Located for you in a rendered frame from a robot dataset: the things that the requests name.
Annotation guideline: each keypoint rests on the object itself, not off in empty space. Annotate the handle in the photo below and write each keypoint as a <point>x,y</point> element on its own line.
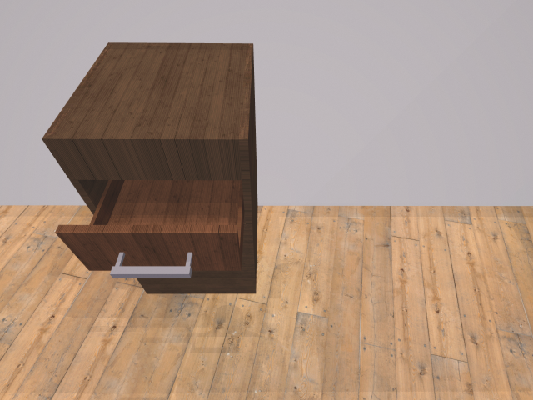
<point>119,271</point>

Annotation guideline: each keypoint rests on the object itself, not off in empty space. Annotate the drawer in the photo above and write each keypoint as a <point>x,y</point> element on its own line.
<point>157,222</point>

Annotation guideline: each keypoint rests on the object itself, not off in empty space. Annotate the cabinet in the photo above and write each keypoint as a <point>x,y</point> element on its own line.
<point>166,111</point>

